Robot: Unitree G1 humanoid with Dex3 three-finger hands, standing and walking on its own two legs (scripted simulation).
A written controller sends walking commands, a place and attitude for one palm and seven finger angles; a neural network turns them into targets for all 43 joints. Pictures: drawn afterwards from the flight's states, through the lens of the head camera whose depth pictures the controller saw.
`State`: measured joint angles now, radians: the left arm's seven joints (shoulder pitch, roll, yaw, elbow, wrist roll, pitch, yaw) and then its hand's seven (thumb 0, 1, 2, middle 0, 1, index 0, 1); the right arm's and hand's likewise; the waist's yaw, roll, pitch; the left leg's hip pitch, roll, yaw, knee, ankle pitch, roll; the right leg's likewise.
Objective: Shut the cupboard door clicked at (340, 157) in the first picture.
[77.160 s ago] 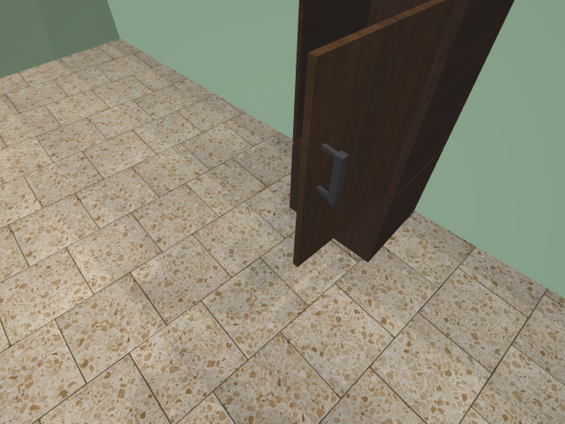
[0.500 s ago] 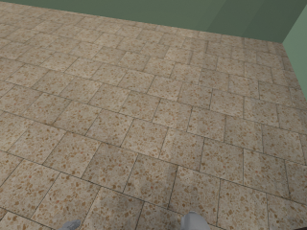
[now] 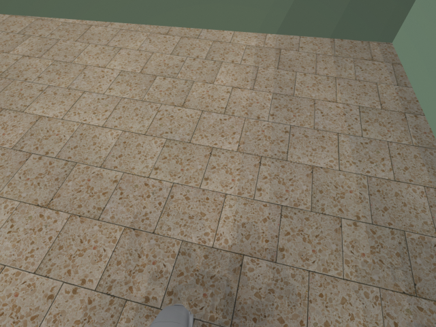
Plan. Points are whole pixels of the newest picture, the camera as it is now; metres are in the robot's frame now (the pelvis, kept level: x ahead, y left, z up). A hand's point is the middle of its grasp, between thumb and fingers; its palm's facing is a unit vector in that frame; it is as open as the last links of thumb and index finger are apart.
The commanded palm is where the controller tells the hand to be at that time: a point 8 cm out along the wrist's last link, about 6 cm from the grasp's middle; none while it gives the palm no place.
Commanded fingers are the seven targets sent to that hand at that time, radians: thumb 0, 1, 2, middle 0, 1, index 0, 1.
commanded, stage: turn to face it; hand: left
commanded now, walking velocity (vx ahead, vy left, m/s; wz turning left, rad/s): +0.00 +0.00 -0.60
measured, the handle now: out of the picture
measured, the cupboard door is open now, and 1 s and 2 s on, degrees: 2 2 2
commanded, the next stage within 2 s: none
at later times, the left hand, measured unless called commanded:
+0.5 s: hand (111, 305) +0.17 +0.25 -0.17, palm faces -0.25 -0.95 -0.21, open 7.4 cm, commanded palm none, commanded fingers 0.00 0.90 0.90 -0.20 -0.30 -0.20 -0.30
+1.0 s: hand (161, 278) +0.23 +0.15 -0.17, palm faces -0.56 -0.80 -0.21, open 7.4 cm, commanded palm none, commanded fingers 0.00 0.90 0.90 -0.20 -0.30 -0.20 -0.30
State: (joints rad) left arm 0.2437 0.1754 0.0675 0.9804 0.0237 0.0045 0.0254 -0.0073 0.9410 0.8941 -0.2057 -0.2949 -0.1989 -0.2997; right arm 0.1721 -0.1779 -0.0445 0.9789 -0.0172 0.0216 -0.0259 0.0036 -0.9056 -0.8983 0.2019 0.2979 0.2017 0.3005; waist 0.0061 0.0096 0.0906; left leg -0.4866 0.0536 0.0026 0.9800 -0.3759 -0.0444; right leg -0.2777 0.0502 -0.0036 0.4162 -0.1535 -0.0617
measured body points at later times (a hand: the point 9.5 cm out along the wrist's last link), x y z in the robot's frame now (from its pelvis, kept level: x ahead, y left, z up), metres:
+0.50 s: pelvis +0.03 +0.06 +0.00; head +0.08 +0.08 +0.45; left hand +0.18 +0.30 -0.15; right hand +0.04 -0.20 -0.12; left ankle +0.05 +0.15 -0.74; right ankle -0.03 -0.09 -0.67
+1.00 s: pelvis +0.05 +0.04 -0.01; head +0.09 +0.02 +0.44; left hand +0.26 +0.19 -0.15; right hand -0.03 -0.22 -0.14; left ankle +0.14 +0.14 -0.71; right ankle -0.03 -0.07 -0.74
